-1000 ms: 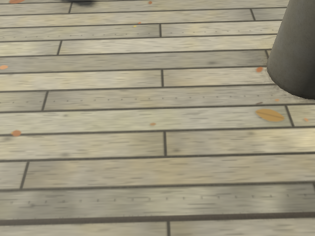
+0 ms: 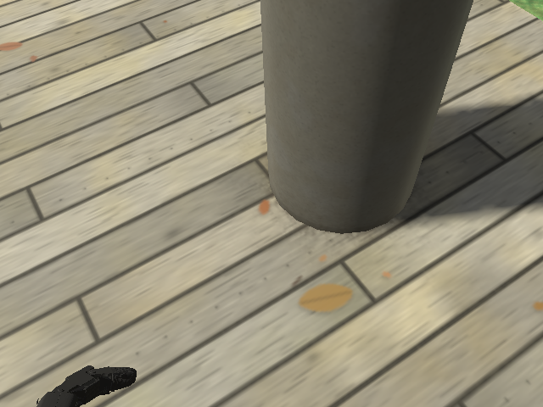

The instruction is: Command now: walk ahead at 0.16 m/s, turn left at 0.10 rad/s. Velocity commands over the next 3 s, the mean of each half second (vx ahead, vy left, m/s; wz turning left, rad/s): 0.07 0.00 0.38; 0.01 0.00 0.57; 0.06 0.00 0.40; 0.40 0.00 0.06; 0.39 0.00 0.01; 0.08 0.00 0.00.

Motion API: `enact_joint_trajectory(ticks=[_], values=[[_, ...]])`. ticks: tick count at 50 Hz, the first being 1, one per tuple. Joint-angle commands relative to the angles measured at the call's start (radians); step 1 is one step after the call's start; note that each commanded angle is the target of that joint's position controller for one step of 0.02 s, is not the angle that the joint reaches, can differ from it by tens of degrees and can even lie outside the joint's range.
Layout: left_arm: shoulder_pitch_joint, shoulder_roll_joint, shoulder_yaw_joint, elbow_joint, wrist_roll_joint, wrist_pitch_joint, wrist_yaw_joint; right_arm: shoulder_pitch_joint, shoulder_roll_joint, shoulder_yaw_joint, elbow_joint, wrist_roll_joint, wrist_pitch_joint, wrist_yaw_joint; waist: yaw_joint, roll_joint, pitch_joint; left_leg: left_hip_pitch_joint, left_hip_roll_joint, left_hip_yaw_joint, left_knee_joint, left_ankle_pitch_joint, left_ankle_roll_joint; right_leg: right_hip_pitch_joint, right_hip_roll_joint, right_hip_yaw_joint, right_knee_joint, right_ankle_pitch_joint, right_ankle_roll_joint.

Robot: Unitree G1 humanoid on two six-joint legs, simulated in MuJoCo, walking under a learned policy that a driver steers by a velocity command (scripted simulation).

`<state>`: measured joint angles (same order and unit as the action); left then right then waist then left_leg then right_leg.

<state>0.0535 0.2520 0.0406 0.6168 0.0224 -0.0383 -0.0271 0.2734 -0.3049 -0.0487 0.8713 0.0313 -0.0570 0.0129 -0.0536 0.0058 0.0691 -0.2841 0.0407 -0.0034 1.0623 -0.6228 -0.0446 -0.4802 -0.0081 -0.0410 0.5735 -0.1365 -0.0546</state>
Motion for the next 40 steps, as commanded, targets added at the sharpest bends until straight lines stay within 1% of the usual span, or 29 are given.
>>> enact_joint_trajectory(ticks=[1,2,3,4,5,7,10,12,13,14,16,17,18,19,20,21,22,23,24,25,27,28,30,32,34,35,38,39,40], values=[[0.144,0.118,0.037,0.01,-0.016,-0.01,0.007,-0.009,-0.11,-0.022,-0.058,-0.004,0.016,-0.017,0.081,-0.068,-0.252,-0.315,0.069,-0.078,0.101,0.042,-0.014,0.464,-0.301,0.262,-0.169,0.583,-0.215],[0.09,0.103,0.033,0.017,-0.006,-0.013,0.006,0.033,-0.098,-0.023,-0.043,-0.011,0.042,-0.026,0.035,-0.085,-0.218,-0.206,0.081,-0.074,0.064,0.098,-0.028,0.321,-0.277,0.201,-0.22,0.522,-0.199],[0.053,0.105,0.035,0.022,0.009,-0.018,0.008,0.07,-0.084,-0.024,-0.03,-0.014,0.062,-0.034,0.007,-0.103,-0.209,-0.12,0.068,-0.052,0.052,0.149,-0.04,0.223,-0.265,0.155,-0.26,0.483,-0.198],[0.021,0.119,0.041,0.025,0.016,-0.023,0.012,0.087,-0.075,-0.026,-0.032,-0.015,0.074,-0.042,-0.009,-0.121,-0.198,-0.094,0.058,-0.035,0.029,0.172,-0.049,0.179,-0.262,0.12,-0.284,0.452,-0.203],[0.004,0.133,0.047,0.03,0.016,-0.024,0.019,0.081,-0.078,-0.03,-0.041,-0.017,0.082,-0.049,-0.012,-0.131,-0.188,-0.098,0.053,-0.024,0.011,0.188,-0.051,0.162,-0.265,0.095,-0.297,0.421,-0.206],[0.01,0.149,0.056,0.048,0.007,-0.019,0.037,0.032,-0.074,-0.032,-0.068,-0.022,0.092,-0.053,0.006,-0.123,-0.176,-0.133,0.065,-0.022,-0.035,0.242,-0.042,0.177,-0.282,0.072,-0.319,0.299,-0.205],[0.02,0.151,0.06,0.071,-0.001,0.0,0.061,-0.045,-0.068,-0.033,-0.108,-0.022,0.103,-0.044,0.035,-0.12,-0.152,-0.161,0.079,-0.01,-0.116,0.289,-0.025,0.204,-0.301,0.056,-0.35,0.086,-0.198],[0.023,0.163,0.064,0.084,-0.003,0.012,0.065,-0.072,-0.077,-0.036,-0.131,-0.022,0.107,-0.037,0.046,-0.126,-0.142,-0.151,0.074,0.01,-0.168,0.281,-0.013,0.221,-0.313,0.042,-0.347,0.044,-0.191],[0.018,0.166,0.064,0.085,-0.003,0.016,0.064,-0.094,-0.077,-0.035,-0.141,-0.028,0.109,-0.035,0.051,-0.117,-0.138,-0.138,0.065,0.021,-0.203,0.27,-0.006,0.231,-0.324,0.04,-0.336,0.051,-0.189],[0.02,0.172,0.066,0.09,-0.007,0.02,0.062,-0.099,-0.078,-0.036,-0.149,-0.028,0.111,-0.03,0.052,-0.117,-0.141,-0.127,0.057,0.033,-0.237,0.261,0.003,0.252,-0.331,0.034,-0.319,0.069,-0.184],[0.013,0.187,0.071,0.1,-0.024,0.029,0.06,-0.081,-0.077,-0.038,-0.156,-0.027,0.111,-0.018,0.035,-0.124,-0.148,-0.076,0.037,0.062,-0.35,0.282,0.029,0.287,-0.333,0.015,-0.26,0.111,-0.156],[0.002,0.191,0.073,0.108,-0.039,0.034,0.065,-0.052,-0.071,-0.038,-0.151,-0.031,0.109,-0.014,0.012,-0.117,-0.148,-0.026,0.017,0.085,-0.46,0.339,0.049,0.285,-0.324,-0.005,-0.209,0.101,-0.122],[0.042,0.172,0.07,0.128,-0.046,0.039,0.067,-0.03,-0.092,-0.047,-0.144,-0.036,0.105,-0.016,0.012,-0.084,-0.147,0.037,-0.008,0.076,-0.556,0.422,0.078,0.263,-0.285,-0.037,-0.135,0.034,-0.07],[0.093,0.135,0.063,0.145,-0.032,0.042,0.065,-0.01,-0.163,-0.067,-0.148,-0.038,0.102,-0.025,0.029,0.071,-0.131,0.113,0.071,-0.076,-0.671,0.656,0.132,0.175,-0.201,-0.117,0.049,-0.094,0.016],[0.074,0.088,0.048,0.104,0.016,0.039,0.059,-0.011,-0.269,-0.084,-0.181,-0.039,0.102,-0.046,0.061,0.357,-0.11,0.233,0.313,-0.421,-0.68,1.033,0.287,-0.125,-0.042,-0.176,0.353,-0.498,0.125],[-0.039,0.129,0.059,0.072,0.006,0.036,0.066,0.034,-0.258,-0.079,-0.194,-0.078,0.079,-0.03,-0.027,0.271,-0.175,0.199,0.356,-0.505,-0.718,1.002,0.411,-0.194,0.021,0.015,0.536,-0.576,0.132],[-0.053,0.15,0.067,0.071,-0.02,0.039,0.069,0.006,-0.244,-0.077,-0.194,-0.078,0.058,-0.022,-0.008,0.181,-0.167,0.202,0.304,-0.421,-0.721,0.942,0.378,-0.222,0.002,0.072,0.604,-0.494,0.117],[-0.025,0.154,0.071,0.087,-0.027,0.043,0.074,-0.052,-0.224,-0.077,-0.204,-0.055,0.046,-0.025,0.026,0.137,-0.155,0.204,0.252,-0.353,-0.708,0.882,0.318,-0.242,-0.015,0.091,0.598,-0.397,0.107],[-0.012,0.163,0.077,0.106,-0.02,0.046,0.083,-0.094,-0.184,-0.066,-0.217,-0.035,0.047,-0.031,0.04,0.108,-0.156,0.197,0.226,-0.322,-0.704,0.853,0.278,-0.242,-0.026,0.102,0.581,-0.342,0.108],[-0.003,0.169,0.08,0.109,-0.013,0.046,0.087,-0.122,-0.165,-0.058,-0.227,-0.026,0.052,-0.038,0.056,0.109,-0.157,0.165,0.206,-0.298,-0.704,0.871,0.266,-0.206,-0.02,0.101,0.581,-0.296,0.113],[0.013,0.149,0.077,0.113,-0.018,0.04,0.083,-0.116,-0.155,-0.052,-0.24,-0.033,0.061,-0.049,0.064,0.112,-0.189,0.168,0.182,-0.281,-0.7,0.902,0.266,-0.162,0.002,0.1,0.56,-0.237,0.121],[0.012,0.145,0.074,0.113,-0.016,0.039,0.081,-0.108,-0.169,-0.057,-0.243,-0.036,0.061,-0.051,0.058,0.114,-0.197,0.181,0.176,-0.28,-0.695,0.919,0.267,-0.15,0.01,0.106,0.515,-0.217,0.127],[-0.007,0.128,0.066,0.109,-0.02,0.036,0.078,-0.097,-0.177,-0.062,-0.247,-0.028,0.067,-0.057,0.046,0.113,-0.196,0.207,0.164,-0.293,-0.685,0.873,0.262,-0.135,0.017,0.114,0.387,-0.198,0.14],[-0.021,0.122,0.059,0.108,-0.022,0.034,0.071,-0.1,-0.188,-0.067,-0.256,-0.026,0.076,-0.061,0.035,0.129,-0.188,0.191,0.155,-0.321,-0.682,0.791,0.261,-0.086,0.024,0.12,0.279,-0.195,0.149],[-0.022,0.132,0.058,0.109,-0.026,0.031,0.062,-0.107,-0.199,-0.072,-0.265,-0.029,0.083,-0.057,0.03,0.147,-0.175,0.149,0.151,-0.36,-0.684,0.727,0.267,-0.024,0.034,0.122,0.202,-0.21,0.149],[-0.015,0.136,0.06,0.114,-0.032,0.029,0.058,-0.093,-0.206,-0.075,-0.262,-0.022,0.084,-0.052,0.028,0.155,-0.171,0.14,0.15,-0.387,-0.682,0.724,0.269,0.001,0.043,0.125,0.171,-0.213,0.144],[0.008,0.159,0.063,0.121,-0.035,0.016,0.047,-0.118,-0.202,-0.076,-0.277,-0.019,0.087,-0.044,0.034,0.173,-0.167,0.143,0.14,-0.457,-0.66,0.755,0.263,0.057,0.053,0.132,0.066,-0.228,0.127],[0.024,0.163,0.065,0.126,-0.035,0.011,0.043,-0.128,-0.199,-0.075,-0.282,-0.016,0.089,-0.044,0.042,0.177,-0.171,0.146,0.13,-0.474,-0.646,0.769,0.254,0.088,0.055,0.13,0.007,-0.211,0.119],[0.055,0.164,0.067,0.136,-0.035,0.006,0.039,-0.146,-0.196,-0.074,-0.288,-0.011,0.093,-0.046,0.064,0.172,-0.174,0.136,0.109,-0.477,-0.624,0.76,0.233,0.145,0.054,0.122,-0.093,-0.148,0.107]])
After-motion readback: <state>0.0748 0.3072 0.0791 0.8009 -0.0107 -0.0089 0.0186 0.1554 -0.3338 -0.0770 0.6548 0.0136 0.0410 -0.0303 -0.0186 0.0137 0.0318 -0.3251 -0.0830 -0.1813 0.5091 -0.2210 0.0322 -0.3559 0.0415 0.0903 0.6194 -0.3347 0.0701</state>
